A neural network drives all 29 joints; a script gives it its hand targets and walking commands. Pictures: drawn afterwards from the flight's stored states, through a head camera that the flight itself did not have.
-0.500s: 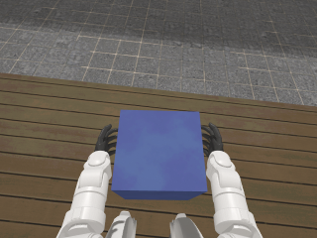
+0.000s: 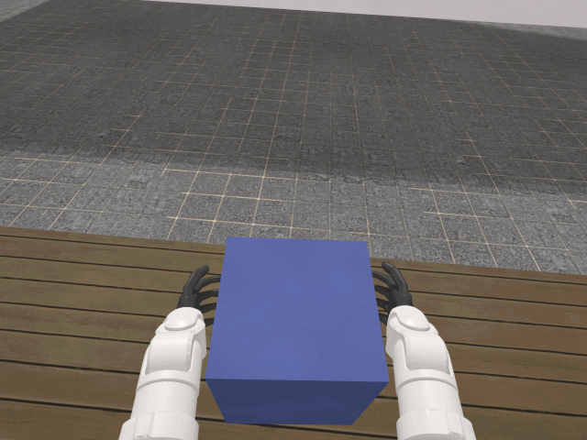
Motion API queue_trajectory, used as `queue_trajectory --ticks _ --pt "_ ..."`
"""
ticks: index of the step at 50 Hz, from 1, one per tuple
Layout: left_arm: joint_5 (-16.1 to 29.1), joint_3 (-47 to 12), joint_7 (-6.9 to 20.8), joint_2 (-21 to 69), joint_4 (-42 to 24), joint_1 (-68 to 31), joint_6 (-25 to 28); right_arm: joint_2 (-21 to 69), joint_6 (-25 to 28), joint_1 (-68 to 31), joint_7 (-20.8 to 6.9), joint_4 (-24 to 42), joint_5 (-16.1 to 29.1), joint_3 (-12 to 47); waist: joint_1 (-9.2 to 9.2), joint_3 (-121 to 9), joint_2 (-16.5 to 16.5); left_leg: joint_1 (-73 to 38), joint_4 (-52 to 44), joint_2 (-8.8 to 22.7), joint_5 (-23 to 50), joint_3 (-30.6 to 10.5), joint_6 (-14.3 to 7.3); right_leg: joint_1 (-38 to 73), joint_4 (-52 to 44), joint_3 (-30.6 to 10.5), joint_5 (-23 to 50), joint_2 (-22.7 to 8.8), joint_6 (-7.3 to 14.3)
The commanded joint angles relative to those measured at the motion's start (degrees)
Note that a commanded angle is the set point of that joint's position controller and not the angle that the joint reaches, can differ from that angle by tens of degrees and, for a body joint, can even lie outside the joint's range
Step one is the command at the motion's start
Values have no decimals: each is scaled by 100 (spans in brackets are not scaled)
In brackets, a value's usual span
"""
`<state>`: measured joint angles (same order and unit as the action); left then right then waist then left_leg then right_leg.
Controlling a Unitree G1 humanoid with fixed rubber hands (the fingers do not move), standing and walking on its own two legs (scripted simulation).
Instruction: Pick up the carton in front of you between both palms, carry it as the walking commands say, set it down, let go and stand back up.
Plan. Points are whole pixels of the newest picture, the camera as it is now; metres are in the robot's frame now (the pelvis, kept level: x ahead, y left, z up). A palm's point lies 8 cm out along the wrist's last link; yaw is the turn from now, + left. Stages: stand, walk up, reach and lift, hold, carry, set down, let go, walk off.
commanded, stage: reach and lift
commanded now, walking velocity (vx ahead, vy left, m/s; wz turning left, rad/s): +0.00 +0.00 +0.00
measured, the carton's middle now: (293, 336) +0.30 +0.00 -0.05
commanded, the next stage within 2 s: hold in 0.98 s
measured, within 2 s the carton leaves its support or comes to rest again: neither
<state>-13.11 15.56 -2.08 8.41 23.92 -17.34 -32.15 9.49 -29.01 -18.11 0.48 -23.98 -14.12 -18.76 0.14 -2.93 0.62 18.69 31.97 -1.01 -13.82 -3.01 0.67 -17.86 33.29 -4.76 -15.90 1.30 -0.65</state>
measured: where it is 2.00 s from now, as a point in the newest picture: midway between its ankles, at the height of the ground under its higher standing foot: outside the picture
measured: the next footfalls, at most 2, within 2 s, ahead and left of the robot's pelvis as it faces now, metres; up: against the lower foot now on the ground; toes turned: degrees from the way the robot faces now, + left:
none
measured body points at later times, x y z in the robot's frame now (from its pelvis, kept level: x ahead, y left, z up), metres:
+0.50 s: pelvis +0.00 +0.01 +0.01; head -0.02 +0.01 +0.46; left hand +0.31 +0.16 +0.02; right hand +0.32 -0.15 +0.03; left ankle +0.03 +0.13 -0.73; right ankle +0.02 -0.13 -0.73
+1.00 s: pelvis +0.02 +0.00 +0.02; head -0.01 +0.00 +0.46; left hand +0.31 +0.16 +0.04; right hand +0.32 -0.15 +0.05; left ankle +0.03 +0.13 -0.73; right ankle +0.02 -0.13 -0.73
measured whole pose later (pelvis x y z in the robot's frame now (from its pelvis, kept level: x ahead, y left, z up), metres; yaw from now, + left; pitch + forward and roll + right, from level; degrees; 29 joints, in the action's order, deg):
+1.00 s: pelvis +0.02 +0.00 +0.02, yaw +0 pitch -6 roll +0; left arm -14.8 11.0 -0.5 8.2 13.1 -12.4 -40.8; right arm 8.6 -38.1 -14.4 -0.8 -14.3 -15.5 -12.5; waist 0.1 1.7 0.7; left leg 4.6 20.2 -0.8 -10.1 -3.5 0.5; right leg -3.3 20.8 -4.5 -11.9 0.7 -0.5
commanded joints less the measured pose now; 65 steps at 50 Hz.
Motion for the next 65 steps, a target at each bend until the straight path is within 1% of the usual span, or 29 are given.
queue_trajectory --ticks 1,4,5,10,11,12,13,14,15,17,18,22,27,30,34,35,39,41,43,47,48,49,52,57,59,61,62,64,65 --pt "857 -2821 1609 5424 39 -3248 -99 5778 -459 -2880 -1508 -364 850 3195 -38 -980 78 -1242 -906 -441 222 61 -139 324 -1112 -33 290 376 -25" --pt "976 -3055 1645 5779 -210 -3313 -95 5805 -453 -2994 -1524 -126 1099 3553 -213 -1120 -159 -1482 -953 -410 261 -57 -130 817 -1101 -16 447 311 22" --pt "814 -2846 1690 5411 -50 -3129 -165 5607 -489 -2647 -1507 -288 880 3101 29 -819 -30 -1362 -1006 -414 378 -48 -151 603 -1193 -30 411 361 65" --pt "861 -2831 1730 5196 -312 -4205 -65 5874 -544 -3009 -1576 -871 637 2694 8 -795 90 -1141 -1025 -341 -158 -3 -164 657 -1200 28 -1 366 19" --pt "870 -2887 1717 5437 -243 -4200 -78 5743 -474 -3061 -1575 -802 675 2720 209 -702 -75 -1210 -986 -385 -247 22 -122 793 -1131 4 129 363 110" --pt "900 -2887 1719 5597 -401 -4167 -30 5819 -372 -3255 -1596 -459 815 3020 -26 -1183 -224 -1192 -926 -398 -39 59 -100 1034 -1159 18 188 274 96" --pt "1066 -3181 1662 5761 -650 -3928 27 5848 -375 -3325 -1618 -185 866 3136 -9 -1265 26 -1447 -897 -335 413 11 -127 851 -1031 97 482 409 78" --pt "1073 -3123 1665 5639 -604 -4303 40 5834 -412 -3092 -1596 -526 687 2941 155 -1515 -240 -1481 -851 -336 456 -4 -95 809 -1145 63 504 354 138" --pt "1070 -3130 1668 5686 -578 -3929 51 5854 -351 -3110 -1586 -237 874 3073 -16 -1556 -100 -1347 -835 -398 466 49 -107 1111 -1022 -18 708 361 71" --pt "897 -2942 1647 5749 -309 -3634 -27 5624 -387 -3083 -1613 -235 773 3147 117 -1376 -10 -1277 -875 -382 507 -74 -88 1132 -1042 68 692 422 84" --pt "948 -2997 1637 5628 -242 -3667 -51 5550 -399 -2957 -1601 -448 826 3043 110 -1410 -315 -1612 -919 -367 477 -30 -66 991 -1053 74 641 398 143" --pt "926 -2905 1596 5624 -238 -3955 -95 5526 -490 -3324 -1626 -478 819 2989 -44 -1175 106 -1795 -985 -330 375 -107 -139 669 -1189 95 367 375 107" --pt "1038 -3142 1549 5428 -826 -3349 -268 5472 -609 -2519 -1592 70 1013 3368 -82 -1315 -202 -1722 -1060 -430 1322 -53 -29 1350 -1183 65 1648 383 34" --pt "1082 -3155 1533 5471 -882 -2930 -344 5361 -723 -2038 -1554 107 832 3301 70 -1374 -324 -2036 -1191 -454 1589 -18 17 1351 -1352 44 1598 450 -17" --pt "1181 -3391 1541 5333 -1388 -2788 -346 5272 -621 -1925 -1552 450 913 3367 105 -1205 -155 -1963 -1245 -405 1898 -98 58 1553 -1343 79 1874 444 58" --pt "1140 -3360 1520 5383 -1213 -2613 -329 5351 -650 -1941 -1547 495 1049 3476 -129 -1153 -105 -2146 -1265 -430 2051 -134 -15 1476 -1359 90 2115 441 17" --pt "1413 -3708 1508 5368 -1910 -2881 -268 5310 -661 -1858 -1472 1073 1095 3748 35 -1463 -41 -2330 -1169 -465 2225 -53 -47 1450 -1437 123 2115 478 -22" --pt "1213 -3486 1492 5291 -1704 -2740 -370 5325 -707 -2173 -1447 1069 1152 3853 -122 -1187 103 -2242 -1197 -519 1878 -102 -64 1359 -1413 73 1929 465 -59" --pt "1201 -3613 1475 5289 -1491 -2384 -396 5382 -717 -2087 -1422 1109 1339 3862 -153 -1442 -207 -2372 -1176 -432 1902 -90 -76 1519 -1375 -20 1973 407 -31" --pt "1356 -3754 1491 5217 -1867 -2573 -548 5204 -877 -1682 -1445 1030 1108 3637 70 -1203 171 -2250 -1251 -453 1941 -169 -22 1553 -1518 14 1889 442 13" --pt "1176 -3520 1484 5089 -1755 -2281 -590 5130 -946 -1631 -1450 953 1112 3571 -51 -1118 -76 -2065 -1340 -513 1838 -75 -14 1609 -1500 20 1970 433 -29" --pt "1366 -3763 1454 5291 -1955 -2348 -604 5097 -979 -1454 -1442 1126 1127 3669 174 -1180 -292 -2282 -1305 -511 2155 -125 46 1601 -1489 -60 2327 411 3" --pt "1275 -3828 1478 5086 -2149 -2381 -650 5360 -1000 -1797 -1393 1436 1335 3901 -82 -1227 -181 -2033 -1313 -528 1929 -120 -55 2025 -1458 -135 2339 367 -54" --pt "1289 -3603 1530 4749 -2127 -2794 -873 5245 -1266 -2181 -1359 1443 1249 3895 -47 -569 306 -2026 -1445 -421 839 -108 -197 1352 -1592 33 990 376 -77" --pt "1073 -3282 1564 4704 -1704 -2879 -894 5082 -1276 -2486 -1368 1132 1111 3430 -135 -450 20 -1695 -1407 -439 165 -6 -190 1465 -1542 28 420 333 -22" --pt "1233 -3546 1570 4952 -1847 -3165 -856 5357 -1287 -2269 -1415 1033 1104 3579 41 -657 141 -1990 -1436 -422 331 -65 -203 1376 -1567 -7 770 343 -30" --pt "1295 -3673 1590 4927 -2057 -3116 -872 5221 -1265 -2225 -1415 1107 1258 3650 121 -627 -149 -1988 -1348 -451 546 -12 -124 1309 -1633 -16 779 328 28" --pt "1232 -3668 1612 4916 -2030 -3309 -828 5432 -1219 -2588 -1397 1076 1364 3668 -131 -996 -127 -1919 -1263 -426 763 -127 -202 1609 -1453 -60 1039 332 21" --pt "1172 -3681 1599 5014 -2060 -3343 -817 5390 -1223 -2398 -1361 996 1190 3598 45 -989 -54 -2203 -1181 -447 858 -29 -134 1433 -1560 -49 933 305 -8"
